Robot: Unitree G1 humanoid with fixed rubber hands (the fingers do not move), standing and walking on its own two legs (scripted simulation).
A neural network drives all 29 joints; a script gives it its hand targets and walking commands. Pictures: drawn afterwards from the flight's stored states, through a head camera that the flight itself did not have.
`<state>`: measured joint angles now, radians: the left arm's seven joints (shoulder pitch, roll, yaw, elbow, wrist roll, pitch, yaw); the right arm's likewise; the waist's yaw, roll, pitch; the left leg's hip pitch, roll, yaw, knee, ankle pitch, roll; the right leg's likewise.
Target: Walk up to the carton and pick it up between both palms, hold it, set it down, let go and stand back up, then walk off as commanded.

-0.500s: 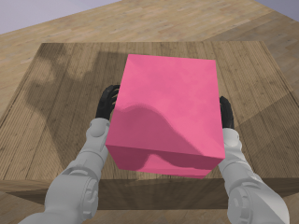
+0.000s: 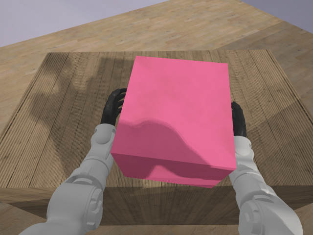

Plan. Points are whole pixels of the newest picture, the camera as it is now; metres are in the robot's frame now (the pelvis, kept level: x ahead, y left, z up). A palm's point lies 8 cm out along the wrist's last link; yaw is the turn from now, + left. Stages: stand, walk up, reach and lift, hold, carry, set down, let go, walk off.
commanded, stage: reach and lift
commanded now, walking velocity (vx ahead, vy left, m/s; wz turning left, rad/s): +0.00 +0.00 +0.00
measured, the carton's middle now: (174, 122) +0.40 -0.03 +0.04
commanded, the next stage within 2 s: hold in 2.00 s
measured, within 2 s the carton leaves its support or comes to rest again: neither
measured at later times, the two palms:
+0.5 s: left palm (109, 105) +0.39 +0.13 +0.13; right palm (251, 123) +0.35 -0.21 +0.10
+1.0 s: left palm (97, 99) +0.37 +0.14 +0.17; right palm (254, 111) +0.35 -0.20 +0.14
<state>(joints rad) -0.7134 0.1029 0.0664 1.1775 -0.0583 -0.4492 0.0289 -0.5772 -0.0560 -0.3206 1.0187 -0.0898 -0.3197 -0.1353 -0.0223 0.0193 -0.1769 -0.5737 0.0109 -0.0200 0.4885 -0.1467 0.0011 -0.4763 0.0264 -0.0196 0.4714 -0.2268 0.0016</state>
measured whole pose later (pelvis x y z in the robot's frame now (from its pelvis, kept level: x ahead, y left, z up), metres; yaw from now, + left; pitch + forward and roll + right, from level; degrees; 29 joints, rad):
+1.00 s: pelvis -0.02 -0.01 +0.01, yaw +0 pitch +5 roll +0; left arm -0.71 0.12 0.13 0.69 -0.06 0.34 0.05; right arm -0.62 -0.14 -0.09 0.70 0.15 0.35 -0.20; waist -0.02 -0.02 -0.24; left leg -0.40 0.01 -0.02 0.39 -0.09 -0.01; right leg -0.34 0.03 -0.02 0.45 -0.21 -0.01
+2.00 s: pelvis -0.02 -0.01 +0.01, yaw +0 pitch +4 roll +0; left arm -0.71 0.12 0.18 0.54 -0.06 0.53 0.06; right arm -0.66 -0.14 -0.09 0.63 0.20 0.47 -0.21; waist -0.02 -0.02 -0.23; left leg -0.36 0.01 -0.02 0.38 -0.09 -0.01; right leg -0.29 0.03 -0.02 0.42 -0.20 -0.01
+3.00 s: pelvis -0.02 -0.01 +0.01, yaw +0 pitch +2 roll +0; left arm -0.71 0.12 0.19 0.44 -0.06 0.65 0.07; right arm -0.67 -0.15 -0.09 0.54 0.21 0.57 -0.21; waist -0.02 -0.02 -0.23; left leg -0.34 0.01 -0.02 0.38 -0.08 -0.01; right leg -0.27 0.03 -0.02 0.42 -0.19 -0.01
